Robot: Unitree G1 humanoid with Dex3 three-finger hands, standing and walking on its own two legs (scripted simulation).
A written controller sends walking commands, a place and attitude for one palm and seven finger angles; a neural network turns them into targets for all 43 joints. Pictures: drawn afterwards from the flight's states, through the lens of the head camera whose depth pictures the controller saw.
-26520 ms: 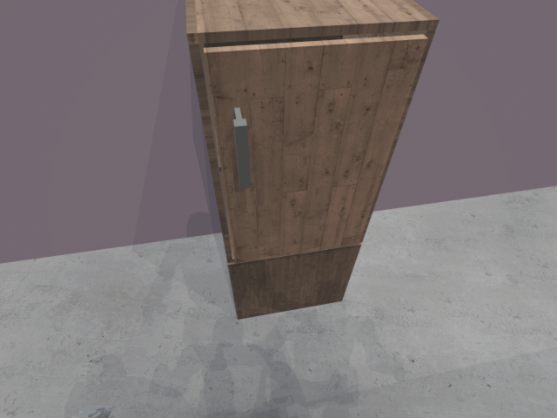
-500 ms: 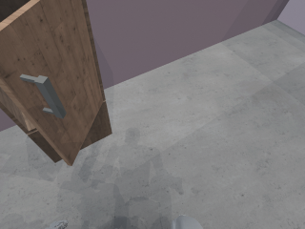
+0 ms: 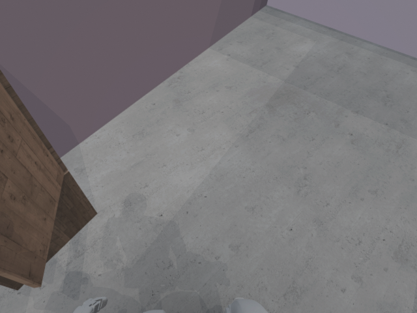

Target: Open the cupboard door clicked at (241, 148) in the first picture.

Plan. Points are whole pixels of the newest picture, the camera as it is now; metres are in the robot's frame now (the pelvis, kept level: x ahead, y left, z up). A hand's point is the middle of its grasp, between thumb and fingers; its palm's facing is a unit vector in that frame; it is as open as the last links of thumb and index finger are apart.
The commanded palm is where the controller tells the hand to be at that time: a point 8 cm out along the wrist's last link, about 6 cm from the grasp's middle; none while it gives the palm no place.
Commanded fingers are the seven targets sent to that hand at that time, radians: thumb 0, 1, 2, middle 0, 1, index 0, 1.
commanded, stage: walk to a spot facing it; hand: left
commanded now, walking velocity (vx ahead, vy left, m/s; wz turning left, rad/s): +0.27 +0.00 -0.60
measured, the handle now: out of the picture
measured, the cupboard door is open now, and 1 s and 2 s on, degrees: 43 43 43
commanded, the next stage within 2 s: turn to face it in 1.70 s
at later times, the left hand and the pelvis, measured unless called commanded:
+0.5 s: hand (130, 309) +0.15 +0.16 -0.16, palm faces -0.23 -0.96 -0.17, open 7.4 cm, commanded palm none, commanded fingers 0.00 0.90 0.90 -0.20 -0.30 -0.20 -0.30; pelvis +0.11 -0.02 +0.01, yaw -17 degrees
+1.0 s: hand (227, 162) +0.53 -0.05 -0.14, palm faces -0.59 -0.78 -0.22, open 7.4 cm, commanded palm none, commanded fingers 0.00 0.90 0.90 -0.20 -0.30 -0.20 -0.30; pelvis +0.28 -0.11 +0.00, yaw -31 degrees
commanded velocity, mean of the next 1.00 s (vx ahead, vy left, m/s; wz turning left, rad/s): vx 0.34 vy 0.00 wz -0.46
